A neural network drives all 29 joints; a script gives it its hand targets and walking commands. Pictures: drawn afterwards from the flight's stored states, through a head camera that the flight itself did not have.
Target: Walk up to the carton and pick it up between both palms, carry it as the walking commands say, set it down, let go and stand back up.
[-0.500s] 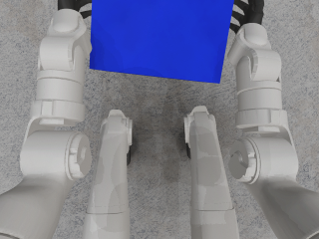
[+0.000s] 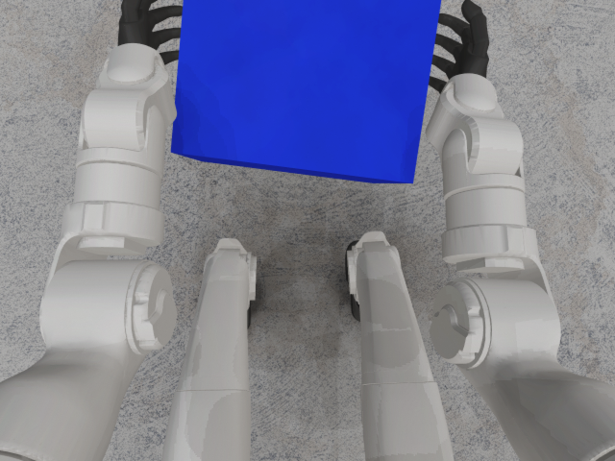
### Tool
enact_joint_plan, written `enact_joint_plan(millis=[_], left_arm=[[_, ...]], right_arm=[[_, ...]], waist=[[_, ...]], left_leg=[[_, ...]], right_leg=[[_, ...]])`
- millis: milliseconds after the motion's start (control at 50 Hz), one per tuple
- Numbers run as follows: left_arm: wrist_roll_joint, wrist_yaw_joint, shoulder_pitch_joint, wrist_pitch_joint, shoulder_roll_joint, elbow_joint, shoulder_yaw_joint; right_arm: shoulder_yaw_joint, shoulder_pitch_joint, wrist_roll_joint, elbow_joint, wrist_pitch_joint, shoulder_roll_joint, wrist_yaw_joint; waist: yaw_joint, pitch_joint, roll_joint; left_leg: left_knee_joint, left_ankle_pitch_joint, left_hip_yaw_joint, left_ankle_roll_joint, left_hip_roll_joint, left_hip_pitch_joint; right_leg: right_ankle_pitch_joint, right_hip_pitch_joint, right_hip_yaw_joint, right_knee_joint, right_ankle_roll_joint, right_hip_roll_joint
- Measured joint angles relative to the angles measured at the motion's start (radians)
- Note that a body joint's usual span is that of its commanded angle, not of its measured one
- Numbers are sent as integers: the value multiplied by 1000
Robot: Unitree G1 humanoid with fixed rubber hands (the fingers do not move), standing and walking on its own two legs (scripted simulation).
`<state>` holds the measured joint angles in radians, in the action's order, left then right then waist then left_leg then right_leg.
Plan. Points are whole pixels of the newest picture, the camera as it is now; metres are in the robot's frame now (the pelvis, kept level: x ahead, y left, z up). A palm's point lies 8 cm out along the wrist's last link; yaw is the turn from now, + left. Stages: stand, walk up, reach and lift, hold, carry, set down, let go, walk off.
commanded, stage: reach and lift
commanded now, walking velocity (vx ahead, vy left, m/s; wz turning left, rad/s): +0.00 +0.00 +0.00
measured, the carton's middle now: (303, 72) +0.53 -0.01 -0.12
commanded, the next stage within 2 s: none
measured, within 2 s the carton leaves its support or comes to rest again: neither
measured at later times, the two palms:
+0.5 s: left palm (106, 46) +0.48 +0.15 +0.04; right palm (499, 76) +0.46 -0.17 +0.03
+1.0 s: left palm (51, 7) +0.47 +0.15 +0.11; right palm (566, 52) +0.44 -0.18 +0.10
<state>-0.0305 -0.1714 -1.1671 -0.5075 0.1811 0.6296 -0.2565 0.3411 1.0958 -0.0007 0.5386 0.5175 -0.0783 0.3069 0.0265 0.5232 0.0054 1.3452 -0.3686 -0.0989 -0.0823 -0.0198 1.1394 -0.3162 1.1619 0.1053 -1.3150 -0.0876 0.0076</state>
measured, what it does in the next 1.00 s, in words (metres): rises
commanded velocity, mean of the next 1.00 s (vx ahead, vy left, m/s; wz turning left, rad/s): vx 0.00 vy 0.00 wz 0.00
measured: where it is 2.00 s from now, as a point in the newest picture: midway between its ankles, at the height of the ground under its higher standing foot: (300, 301)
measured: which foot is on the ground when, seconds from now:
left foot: down 0.00-1.00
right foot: down 0.00-1.00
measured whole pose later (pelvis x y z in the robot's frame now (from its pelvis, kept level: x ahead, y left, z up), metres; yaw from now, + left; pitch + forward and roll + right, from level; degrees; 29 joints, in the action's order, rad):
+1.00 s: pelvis +0.02 +0.00 +0.12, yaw +0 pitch -3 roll +0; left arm -0.13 -0.13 -0.88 -0.52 0.03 0.49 -0.33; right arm 0.39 0.85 -0.11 0.45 0.53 0.03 0.22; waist 0.04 0.52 0.01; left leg 0.70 -0.16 -0.09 -0.06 0.01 0.50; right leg -0.10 0.51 0.09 -0.66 -0.07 0.03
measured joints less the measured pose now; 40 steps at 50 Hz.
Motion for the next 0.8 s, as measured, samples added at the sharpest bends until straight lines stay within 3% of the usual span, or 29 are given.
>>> enact_joint_plan(millis=[360,800], left_arm=[[-15,-10,173,9,-82,-115,-11],[-78,30,232,-1,-121,-117,-70]], right_arm=[[17,-144,-46,-90,3,47,-47],[46,-184,-105,-68,8,90,-75]], waist=[[3,0,16],[8,-2,23]], left_leg=[[-211,49,-5,13,11,-219],[-498,167,3,21,21,-481]], right_leg=[[52,-233,-19,229,3,11],[170,-496,-20,516,11,20]])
